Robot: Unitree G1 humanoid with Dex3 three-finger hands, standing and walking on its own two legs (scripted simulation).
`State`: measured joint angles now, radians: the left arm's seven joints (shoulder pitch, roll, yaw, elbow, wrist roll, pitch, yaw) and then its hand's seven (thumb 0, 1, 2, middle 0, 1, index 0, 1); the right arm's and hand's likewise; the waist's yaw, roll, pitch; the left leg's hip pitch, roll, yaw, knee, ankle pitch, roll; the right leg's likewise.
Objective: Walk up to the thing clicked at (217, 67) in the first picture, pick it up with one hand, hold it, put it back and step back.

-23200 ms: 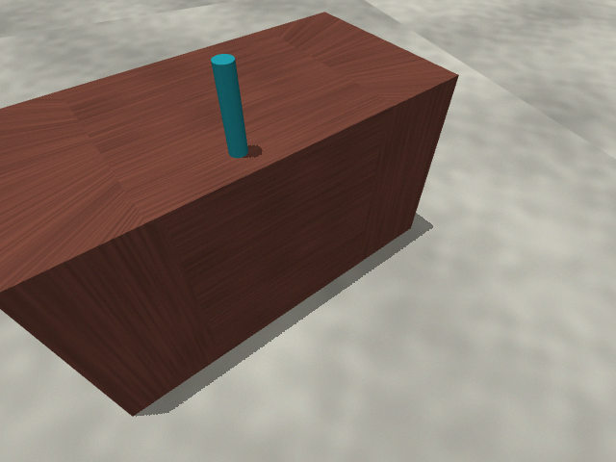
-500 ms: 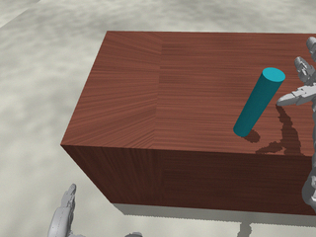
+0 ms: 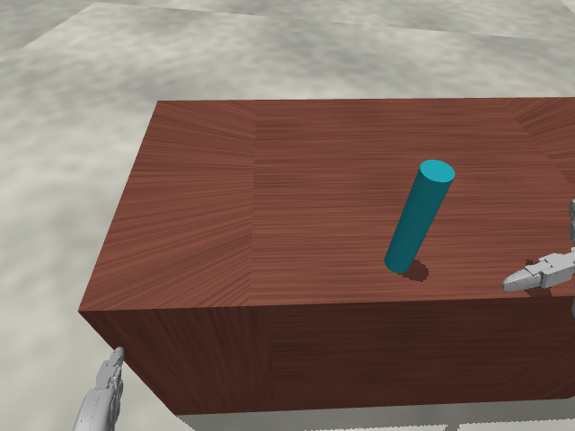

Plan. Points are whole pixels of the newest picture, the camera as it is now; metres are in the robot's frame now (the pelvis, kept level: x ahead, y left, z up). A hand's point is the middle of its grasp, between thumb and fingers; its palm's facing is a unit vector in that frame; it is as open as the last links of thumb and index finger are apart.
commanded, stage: sink last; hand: right
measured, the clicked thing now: (414, 223) +0.42 -0.19 +0.05
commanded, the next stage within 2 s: home in 0.78 s
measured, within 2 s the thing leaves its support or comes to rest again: neither
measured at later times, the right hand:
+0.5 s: hand out of the picture +0.13 -0.23 +0.07, palm faces +0.36 +0.87 -0.34, open 17.7 cm
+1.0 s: hand (568, 423) +0.14 -0.26 +0.08, palm faces +0.38 +0.83 -0.41, open 17.5 cm
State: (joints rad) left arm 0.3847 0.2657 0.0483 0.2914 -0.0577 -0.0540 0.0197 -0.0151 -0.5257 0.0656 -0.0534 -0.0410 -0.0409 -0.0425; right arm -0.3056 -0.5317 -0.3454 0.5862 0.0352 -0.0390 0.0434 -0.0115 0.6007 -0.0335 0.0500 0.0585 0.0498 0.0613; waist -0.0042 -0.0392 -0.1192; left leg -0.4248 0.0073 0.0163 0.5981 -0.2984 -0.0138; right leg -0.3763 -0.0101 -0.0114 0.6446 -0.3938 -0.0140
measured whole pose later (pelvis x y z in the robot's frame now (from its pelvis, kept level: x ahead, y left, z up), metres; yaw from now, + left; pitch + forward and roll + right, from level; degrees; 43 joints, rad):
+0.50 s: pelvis -0.03 +0.02 +0.01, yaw -3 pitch -1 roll +0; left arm 0.35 0.21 0.11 0.40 -0.04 -0.03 0.08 -0.01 -0.50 0.04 -0.06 -0.05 -0.05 -0.04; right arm 0.55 -0.28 -0.23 -0.23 0.07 -0.05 -0.03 -0.01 0.60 -0.04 0.05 0.06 0.06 0.06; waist -0.06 -0.03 -0.02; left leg -0.29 0.03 0.06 0.57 -0.27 0.00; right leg -0.23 0.01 0.03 0.57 -0.33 0.00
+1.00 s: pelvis -0.04 +0.02 +0.01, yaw -2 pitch -2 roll +0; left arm 0.30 0.22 0.11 0.51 -0.02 -0.12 0.08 -0.02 -0.45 0.14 -0.08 -0.09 -0.07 -0.09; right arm 0.45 -0.32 -0.31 -0.03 0.05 -0.23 -0.04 -0.01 0.57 -0.05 0.06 0.06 0.06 0.06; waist -0.04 -0.03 0.03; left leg -0.24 0.02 0.05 0.50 -0.22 0.01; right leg -0.18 0.00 0.02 0.48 -0.27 0.01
